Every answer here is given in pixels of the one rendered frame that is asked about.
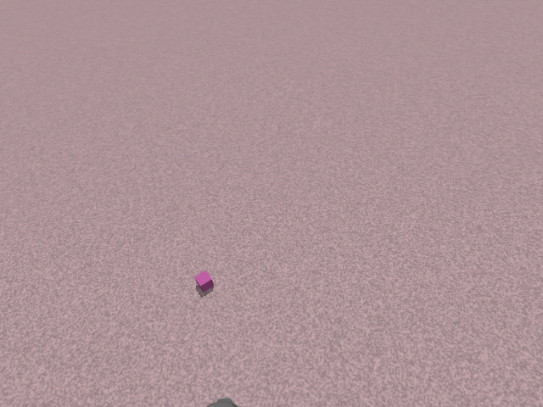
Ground cube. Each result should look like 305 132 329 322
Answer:
194 270 214 292

